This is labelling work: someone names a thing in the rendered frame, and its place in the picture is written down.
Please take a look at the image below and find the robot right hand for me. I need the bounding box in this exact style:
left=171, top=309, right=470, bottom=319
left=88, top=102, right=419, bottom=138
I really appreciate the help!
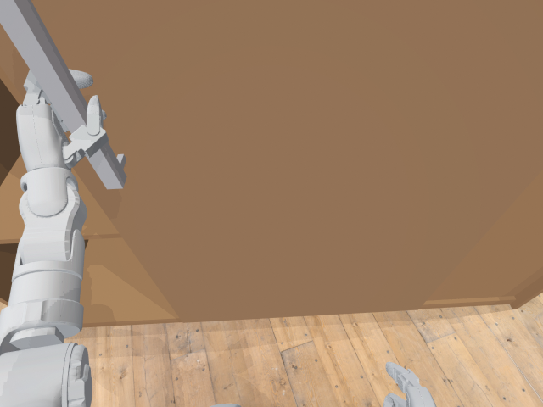
left=383, top=362, right=437, bottom=407

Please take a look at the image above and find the handle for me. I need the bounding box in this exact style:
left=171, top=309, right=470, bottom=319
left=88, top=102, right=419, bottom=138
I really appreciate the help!
left=0, top=0, right=127, bottom=189

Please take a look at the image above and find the left robot forearm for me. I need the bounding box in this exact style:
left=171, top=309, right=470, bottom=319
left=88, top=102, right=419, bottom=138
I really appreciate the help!
left=0, top=167, right=87, bottom=356

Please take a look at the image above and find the robot left hand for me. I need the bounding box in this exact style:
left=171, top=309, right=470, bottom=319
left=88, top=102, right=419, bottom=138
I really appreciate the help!
left=16, top=69, right=109, bottom=173

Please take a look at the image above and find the wardrobe door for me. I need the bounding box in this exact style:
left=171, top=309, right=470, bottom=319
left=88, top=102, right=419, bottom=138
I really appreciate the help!
left=0, top=0, right=543, bottom=323
left=427, top=170, right=543, bottom=301

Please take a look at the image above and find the robot left upper arm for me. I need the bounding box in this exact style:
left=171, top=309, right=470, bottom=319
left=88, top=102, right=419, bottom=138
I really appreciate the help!
left=0, top=343, right=92, bottom=407

